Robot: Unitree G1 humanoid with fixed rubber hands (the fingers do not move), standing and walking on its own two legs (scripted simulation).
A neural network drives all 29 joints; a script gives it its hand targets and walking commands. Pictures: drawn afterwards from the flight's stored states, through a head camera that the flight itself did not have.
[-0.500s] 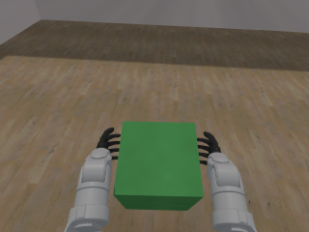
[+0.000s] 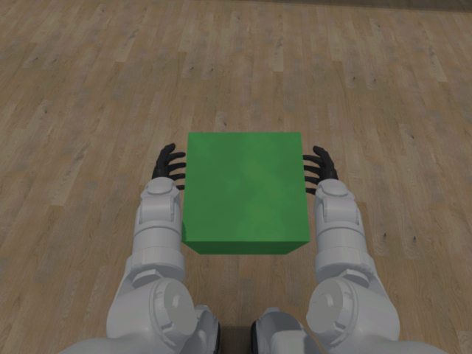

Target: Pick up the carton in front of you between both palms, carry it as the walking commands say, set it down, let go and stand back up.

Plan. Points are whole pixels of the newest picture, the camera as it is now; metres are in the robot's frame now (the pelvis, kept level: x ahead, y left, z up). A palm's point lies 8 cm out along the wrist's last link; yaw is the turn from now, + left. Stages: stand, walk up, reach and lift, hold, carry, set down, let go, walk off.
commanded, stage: set down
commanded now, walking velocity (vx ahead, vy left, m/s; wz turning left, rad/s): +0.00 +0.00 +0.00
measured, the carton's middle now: (243, 201) +0.39 +0.00 -0.10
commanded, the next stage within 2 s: none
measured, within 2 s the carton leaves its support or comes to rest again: neither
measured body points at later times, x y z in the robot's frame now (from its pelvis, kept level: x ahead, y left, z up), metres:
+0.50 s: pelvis +0.01 -0.01 -0.12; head +0.22 -0.02 +0.27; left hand +0.43 +0.14 -0.19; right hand +0.44 -0.16 -0.20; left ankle +0.07 +0.10 -0.71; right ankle +0.07 -0.10 -0.71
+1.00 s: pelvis -0.03 +0.00 -0.26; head +0.26 -0.02 +0.09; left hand +0.45 +0.13 -0.36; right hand +0.47 -0.17 -0.37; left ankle +0.07 +0.11 -0.71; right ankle +0.07 -0.10 -0.71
